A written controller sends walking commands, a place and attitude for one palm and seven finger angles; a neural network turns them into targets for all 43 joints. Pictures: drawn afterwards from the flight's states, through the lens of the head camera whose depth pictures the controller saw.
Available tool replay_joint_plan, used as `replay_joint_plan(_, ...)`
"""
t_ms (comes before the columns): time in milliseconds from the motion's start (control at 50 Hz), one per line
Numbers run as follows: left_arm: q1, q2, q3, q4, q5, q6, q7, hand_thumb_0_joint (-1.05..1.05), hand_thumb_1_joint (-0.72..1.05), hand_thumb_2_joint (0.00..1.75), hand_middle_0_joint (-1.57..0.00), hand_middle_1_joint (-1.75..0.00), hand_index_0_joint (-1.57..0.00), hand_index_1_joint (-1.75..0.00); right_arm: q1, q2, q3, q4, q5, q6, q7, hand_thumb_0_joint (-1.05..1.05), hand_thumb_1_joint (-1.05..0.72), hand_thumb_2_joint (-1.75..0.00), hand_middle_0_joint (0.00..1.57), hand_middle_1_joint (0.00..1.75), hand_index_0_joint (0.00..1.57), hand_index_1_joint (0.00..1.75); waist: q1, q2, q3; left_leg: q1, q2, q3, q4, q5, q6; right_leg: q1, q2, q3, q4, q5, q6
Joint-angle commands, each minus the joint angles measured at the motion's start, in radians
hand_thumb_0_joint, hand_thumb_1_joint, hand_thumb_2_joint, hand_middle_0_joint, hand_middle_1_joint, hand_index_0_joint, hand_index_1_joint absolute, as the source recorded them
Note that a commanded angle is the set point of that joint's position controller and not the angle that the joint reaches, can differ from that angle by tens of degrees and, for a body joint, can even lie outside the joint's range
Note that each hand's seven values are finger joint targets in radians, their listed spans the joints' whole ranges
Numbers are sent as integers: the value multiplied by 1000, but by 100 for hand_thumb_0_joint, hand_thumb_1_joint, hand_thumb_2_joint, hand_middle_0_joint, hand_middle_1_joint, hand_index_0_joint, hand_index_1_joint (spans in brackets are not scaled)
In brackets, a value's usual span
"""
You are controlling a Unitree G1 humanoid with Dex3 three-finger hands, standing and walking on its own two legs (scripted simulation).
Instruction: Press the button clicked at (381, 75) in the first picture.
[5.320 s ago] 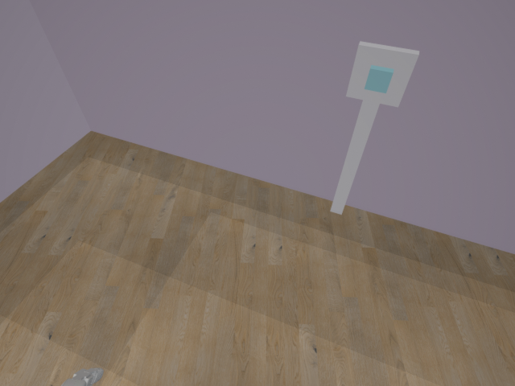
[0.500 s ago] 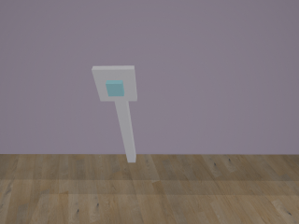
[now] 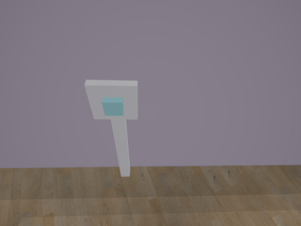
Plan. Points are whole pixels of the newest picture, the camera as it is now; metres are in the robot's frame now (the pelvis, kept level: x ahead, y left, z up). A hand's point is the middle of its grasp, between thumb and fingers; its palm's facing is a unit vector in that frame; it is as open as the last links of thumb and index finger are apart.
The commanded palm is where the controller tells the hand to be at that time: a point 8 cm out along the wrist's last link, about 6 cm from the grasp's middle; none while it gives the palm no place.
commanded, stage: come to a stop and stand still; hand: left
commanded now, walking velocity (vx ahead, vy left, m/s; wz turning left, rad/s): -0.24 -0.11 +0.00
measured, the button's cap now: (113, 106) +0.52 +0.17 -0.02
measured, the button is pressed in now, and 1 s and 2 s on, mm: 0 0 0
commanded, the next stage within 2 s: look again from close up in 0.82 s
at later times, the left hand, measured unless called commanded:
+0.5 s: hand out of the picture +0.08 +0.16 -0.17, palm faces +0.06 -0.98 -0.21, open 7.3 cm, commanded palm none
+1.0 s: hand out of the picture -0.04 +0.16 -0.17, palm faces +0.02 -0.98 -0.19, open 7.4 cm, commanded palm none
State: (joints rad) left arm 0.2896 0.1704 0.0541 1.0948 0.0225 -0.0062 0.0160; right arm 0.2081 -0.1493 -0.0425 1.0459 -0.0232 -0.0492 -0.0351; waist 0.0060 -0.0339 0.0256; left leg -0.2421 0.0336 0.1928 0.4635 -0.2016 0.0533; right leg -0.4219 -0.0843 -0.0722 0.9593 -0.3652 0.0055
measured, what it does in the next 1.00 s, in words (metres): steps on the spot: right foot, then left foot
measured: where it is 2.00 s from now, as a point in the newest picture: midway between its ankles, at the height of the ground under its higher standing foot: outside the picture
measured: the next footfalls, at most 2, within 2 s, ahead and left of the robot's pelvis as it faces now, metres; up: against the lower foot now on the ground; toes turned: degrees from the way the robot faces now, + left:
right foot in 0.18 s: +0.04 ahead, -0.14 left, +0.00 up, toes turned -2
left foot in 0.52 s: +0.01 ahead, +0.11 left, +0.00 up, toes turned +3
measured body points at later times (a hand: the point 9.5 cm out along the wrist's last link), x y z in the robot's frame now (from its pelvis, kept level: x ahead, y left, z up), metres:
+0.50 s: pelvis +0.00 -0.02 +0.00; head +0.03 -0.02 +0.44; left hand +0.08 +0.21 -0.15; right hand +0.04 -0.25 -0.16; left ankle -0.03 +0.10 -0.73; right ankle +0.07 -0.13 -0.74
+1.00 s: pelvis -0.02 +0.00 +0.00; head -0.02 -0.01 +0.45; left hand -0.04 +0.22 -0.16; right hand -0.01 -0.23 -0.16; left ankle -0.03 +0.10 -0.74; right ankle +0.01 -0.13 -0.74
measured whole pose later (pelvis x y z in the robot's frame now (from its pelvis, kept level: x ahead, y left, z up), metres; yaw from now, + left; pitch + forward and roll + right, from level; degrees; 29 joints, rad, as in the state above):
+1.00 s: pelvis -0.02 +0.00 +0.00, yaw +0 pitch -2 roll +0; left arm 0.31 0.14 -0.02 1.14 0.02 -0.01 0.04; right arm 0.27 -0.17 0.00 1.08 -0.01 -0.01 -0.02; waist 0.01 0.01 0.03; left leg -0.18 0.01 0.07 0.48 -0.27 0.01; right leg -0.24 -0.04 -0.03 0.48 -0.21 0.02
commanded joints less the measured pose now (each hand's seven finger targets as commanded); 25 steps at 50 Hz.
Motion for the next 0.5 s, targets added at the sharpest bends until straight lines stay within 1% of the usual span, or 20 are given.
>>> replay_joint_plan(0,100,-18,-15,-29,0,28,6,0,90,90,-20,-30,-20,-30,36,-120,-13,-18,-3,14,-6,0,-90,-90,20,30,20,30,11,134,5,-23,283,-185,-193,354,105,87,-3,21,-182,33,24)
replay_joint_plan(40,57,11,-9,-52,2,35,8,0,90,90,-20,-30,-20,-30,42,-135,-23,-14,-2,29,-6,0,-90,-90,20,30,20,30,-2,159,19,-11,281,-186,-162,378,102,104,11,6,-237,33,23)
replay_joint_plan(60,46,24,-5,-61,2,34,10,0,90,90,-20,-30,-20,-30,40,-140,-26,-10,-1,33,-6,0,-90,-90,20,30,20,30,2,155,23,-19,279,-187,-142,392,96,123,15,5,-275,49,19)
replay_joint_plan(100,52,48,3,-73,3,31,12,0,90,90,-20,-30,-20,-30,36,-147,-36,-14,2,41,-4,0,-90,-90,20,30,20,30,17,147,19,-21,253,-175,-82,373,65,174,18,-3,-387,154,14)
replay_joint_plan(120,64,68,7,-78,5,25,13,0,90,90,-20,-30,-20,-30,35,-137,-37,-17,5,44,-2,0,-90,-90,20,30,20,30,26,119,9,-33,220,-157,-31,306,33,211,2,20,-460,274,7)
replay_joint_plan(140,49,107,12,-88,9,17,17,0,90,90,-20,-30,-20,-30,56,-106,-37,-22,9,48,2,0,-90,-90,20,30,20,30,14,19,-8,-57,149,-120,40,177,-13,235,-61,104,-501,460,-19)
replay_joint_plan(160,20,145,13,-99,10,9,20,0,90,90,-20,-30,-20,-30,84,-76,-33,-26,12,53,10,0,-90,-90,20,30,20,30,-10,-80,-22,-81,72,-73,117,12,-51,244,-167,191,-512,676,-69)
replay_joint_plan(180,7,173,18,-105,4,4,20,0,90,90,-20,-30,-20,-30,96,-48,-29,-26,16,69,10,0,-90,-90,20,30,20,30,-12,-171,-58,-77,12,-65,217,-219,-74,232,-252,255,-561,765,-150)
replay_joint_plan(200,1,179,21,-112,2,2,22,0,90,90,-20,-30,-20,-30,78,-53,-30,-35,15,83,6,0,-90,-90,20,30,20,30,10,-206,-80,-84,5,-110,347,-355,-74,216,-280,279,-602,786,-199)
replay_joint_plan(220,-30,163,18,-115,2,5,26,0,90,90,-20,-30,-20,-30,67,-59,-32,-34,15,89,4,0,-90,-90,20,30,20,30,7,-180,-70,-106,4,-152,444,-366,-72,209,-275,270,-603,774,-225)
replay_joint_plan(240,-59,154,18,-122,4,6,29,0,90,90,-20,-30,-20,-30,71,-57,-31,-27,16,91,4,0,-90,-90,20,30,20,30,0,-137,-70,-129,-1,-177,510,-346,-74,223,-258,246,-594,761,-232)
replay_joint_plan(260,-82,148,22,-131,4,8,33,0,90,90,-20,-30,-20,-30,84,-59,-30,-25,17,91,4,0,-90,-90,20,30,20,30,-8,-100,-76,-143,2,-188,527,-331,-77,243,-248,228,-583,768,-228)
replay_joint_plan(300,-89,156,29,-142,8,8,34,0,90,90,-20,-30,-20,-30,84,-61,-29,-29,16,91,7,0,-90,-90,20,30,20,30,0,-97,-85,-148,-3,-186,497,-316,-89,269,-236,197,-581,740,-213)
replay_joint_plan(340,-71,163,34,-138,9,9,34,0,90,90,-20,-30,-20,-30,69,-62,-28,-38,15,88,10,0,-90,-90,20,30,20,30,19,-118,-93,-144,-7,-180,423,-318,-94,300,-238,213,-588,702,-216)
replay_joint_plan(380,-68,170,38,-133,10,10,33,0,90,90,-20,-30,-20,-30,70,-58,-23,-40,15,83,11,0,-90,-90,20,30,20,30,23,-111,-97,-109,-6,-169,320,-295,-93,298,-232,229,-603,608,-210)
replay_joint_plan(400,-74,173,39,-129,10,12,32,0,90,90,-20,-30,-20,-30,88,-53,-22,-39,15,81,12,0,-90,-90,20,30,20,30,16,-123,-101,-86,-5,-161,254,-269,-90,291,-225,225,-607,535,-200)
replay_joint_plan(420,-79,170,38,-125,9,15,30,0,90,90,-20,-30,-20,-30,102,-52,-19,-34,15,77,11,0,-90,-90,20,30,20,30,11,-127,-103,-45,-10,-152,172,-229,-86,271,-205,224,-604,476,-183)
replay_joint_plan(440,-89,167,35,-124,4,17,28,0,90,90,-20,-30,-20,-30,135,-51,-16,-23,15,73,11,0,-90,-90,20,30,20,30,-5,-131,-105,22,-12,-144,73,-155,-82,232,-186,212,-596,392,-156)
replay_joint_plan(460,-108,154,30,-119,-1,19,27,0,90,90,-20,-30,-20,-30,167,-48,-14,-5,15,68,11,0,-90,-90,20,30,20,30,-23,-120,-99,114,-10,-139,-43,-64,-77,167,-155,186,-580,284,-117)
replay_joint_plan(480,-110,126,23,-127,-8,25,23,0,90,90,-20,-30,-20,-30,182,-76,-15,-3,12,61,11,0,-90,-90,20,30,20,30,-25,-21,-83,148,35,-188,-100,-43,-58,104,-98,145,-542,152,-71)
